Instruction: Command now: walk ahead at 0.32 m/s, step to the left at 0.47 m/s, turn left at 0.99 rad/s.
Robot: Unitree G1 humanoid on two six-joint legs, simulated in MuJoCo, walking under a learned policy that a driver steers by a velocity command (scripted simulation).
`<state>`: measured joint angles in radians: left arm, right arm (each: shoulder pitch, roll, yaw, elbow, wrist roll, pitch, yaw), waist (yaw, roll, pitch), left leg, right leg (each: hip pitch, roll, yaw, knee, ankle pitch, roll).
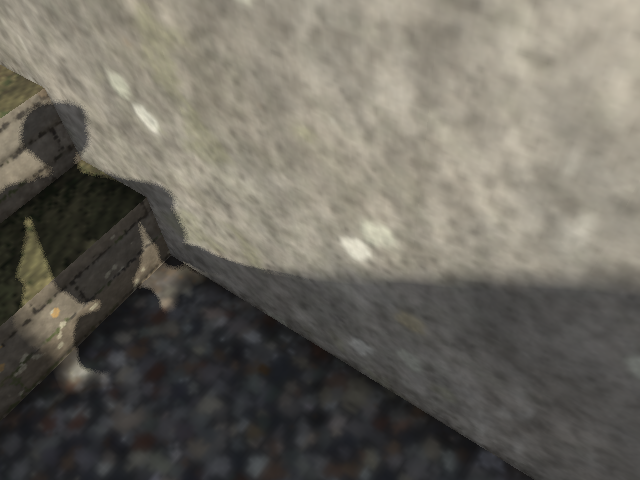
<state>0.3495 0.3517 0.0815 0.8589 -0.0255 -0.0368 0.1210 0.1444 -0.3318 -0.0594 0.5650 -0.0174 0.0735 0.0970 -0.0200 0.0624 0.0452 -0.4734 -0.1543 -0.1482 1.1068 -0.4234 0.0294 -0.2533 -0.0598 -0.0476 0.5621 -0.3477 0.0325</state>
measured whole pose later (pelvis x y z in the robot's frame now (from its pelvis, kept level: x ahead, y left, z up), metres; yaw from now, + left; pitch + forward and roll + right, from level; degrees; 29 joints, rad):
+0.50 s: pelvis +0.16 +0.24 +0.01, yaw +1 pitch +1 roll +2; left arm 0.27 0.33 0.09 0.73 0.00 0.02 0.11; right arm 0.28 -0.24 -0.06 0.59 -0.04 0.01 0.03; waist -0.06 -0.02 0.07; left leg -0.14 -0.06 0.13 0.41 -0.28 0.07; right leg -0.55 -0.04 -0.10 1.10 -0.41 0.03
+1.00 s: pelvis +0.31 +0.46 -0.02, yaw -24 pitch +1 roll +3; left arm 0.10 0.43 0.11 0.57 0.00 0.04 0.09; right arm 0.19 -0.26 -0.05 0.54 -0.05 -0.01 0.02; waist 0.03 -0.05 0.07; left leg -0.41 -0.02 -0.04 0.64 -0.26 -0.05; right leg -0.55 -0.03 0.22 1.15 -0.59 0.08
